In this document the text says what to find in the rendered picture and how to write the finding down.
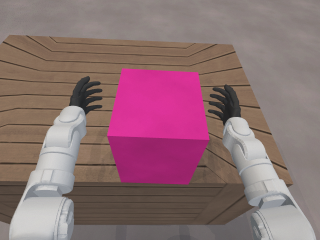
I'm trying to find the robot right hand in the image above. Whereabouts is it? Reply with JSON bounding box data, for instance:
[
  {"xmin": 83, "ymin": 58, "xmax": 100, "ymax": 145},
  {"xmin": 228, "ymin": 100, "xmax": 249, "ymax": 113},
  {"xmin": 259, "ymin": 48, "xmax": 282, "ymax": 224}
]
[{"xmin": 208, "ymin": 84, "xmax": 241, "ymax": 126}]

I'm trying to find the carton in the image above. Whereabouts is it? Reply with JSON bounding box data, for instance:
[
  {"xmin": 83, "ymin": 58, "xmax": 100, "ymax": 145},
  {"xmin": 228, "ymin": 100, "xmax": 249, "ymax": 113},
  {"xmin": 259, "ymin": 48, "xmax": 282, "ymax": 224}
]
[{"xmin": 107, "ymin": 68, "xmax": 210, "ymax": 185}]

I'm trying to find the pedestal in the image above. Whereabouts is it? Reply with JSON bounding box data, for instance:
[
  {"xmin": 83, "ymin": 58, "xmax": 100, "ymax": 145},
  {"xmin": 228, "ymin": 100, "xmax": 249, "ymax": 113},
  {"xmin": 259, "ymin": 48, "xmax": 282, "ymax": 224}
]
[{"xmin": 0, "ymin": 35, "xmax": 294, "ymax": 225}]

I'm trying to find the robot right forearm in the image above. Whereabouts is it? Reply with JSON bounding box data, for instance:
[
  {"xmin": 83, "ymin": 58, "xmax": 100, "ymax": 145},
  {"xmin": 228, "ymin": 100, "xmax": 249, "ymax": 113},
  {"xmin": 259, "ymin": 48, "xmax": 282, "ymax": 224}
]
[{"xmin": 222, "ymin": 117, "xmax": 316, "ymax": 240}]

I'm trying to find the robot left forearm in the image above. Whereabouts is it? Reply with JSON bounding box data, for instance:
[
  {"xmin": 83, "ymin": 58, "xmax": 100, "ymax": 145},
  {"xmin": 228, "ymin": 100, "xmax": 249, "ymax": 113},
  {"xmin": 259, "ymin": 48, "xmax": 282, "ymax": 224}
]
[{"xmin": 9, "ymin": 106, "xmax": 87, "ymax": 240}]

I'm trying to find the robot left hand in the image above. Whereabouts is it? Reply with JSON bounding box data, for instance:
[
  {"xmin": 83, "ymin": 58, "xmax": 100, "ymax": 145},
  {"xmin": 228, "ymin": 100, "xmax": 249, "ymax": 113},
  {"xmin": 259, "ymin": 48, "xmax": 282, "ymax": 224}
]
[{"xmin": 69, "ymin": 76, "xmax": 103, "ymax": 116}]

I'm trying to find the left robot upper arm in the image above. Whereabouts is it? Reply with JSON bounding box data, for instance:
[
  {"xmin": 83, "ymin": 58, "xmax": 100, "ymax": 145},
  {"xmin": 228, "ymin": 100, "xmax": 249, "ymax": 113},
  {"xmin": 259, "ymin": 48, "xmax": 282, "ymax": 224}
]
[{"xmin": 10, "ymin": 196, "xmax": 74, "ymax": 240}]

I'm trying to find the right robot upper arm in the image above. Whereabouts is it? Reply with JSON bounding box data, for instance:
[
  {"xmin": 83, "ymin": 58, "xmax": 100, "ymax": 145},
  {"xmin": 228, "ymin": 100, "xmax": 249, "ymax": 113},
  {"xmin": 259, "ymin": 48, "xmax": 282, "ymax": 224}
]
[{"xmin": 250, "ymin": 204, "xmax": 314, "ymax": 240}]

